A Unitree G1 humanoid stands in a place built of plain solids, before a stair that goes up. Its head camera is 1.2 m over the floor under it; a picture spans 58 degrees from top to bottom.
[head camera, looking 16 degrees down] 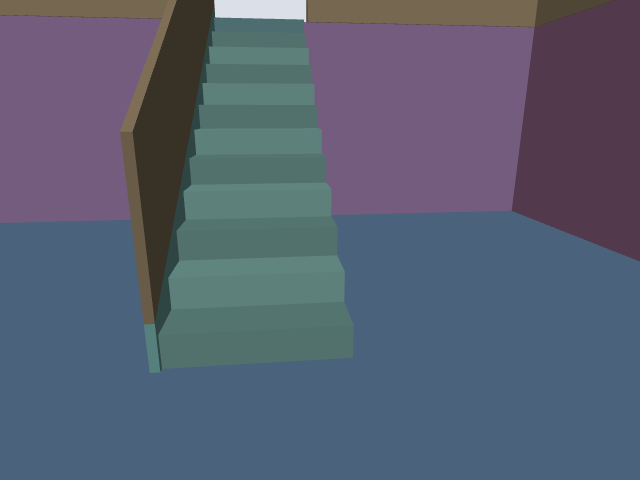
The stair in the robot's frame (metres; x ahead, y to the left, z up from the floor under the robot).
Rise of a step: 0.18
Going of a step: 0.29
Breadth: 0.96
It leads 6 degrees to the left of straight ahead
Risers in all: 12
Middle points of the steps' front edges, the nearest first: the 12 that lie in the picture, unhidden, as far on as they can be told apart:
1.93 0.31 0.19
2.22 0.34 0.37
2.50 0.37 0.55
2.79 0.40 0.74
3.08 0.43 0.92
3.37 0.46 1.10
3.66 0.49 1.29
3.95 0.52 1.47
4.23 0.55 1.65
4.52 0.59 1.84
4.81 0.62 2.02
5.10 0.65 2.20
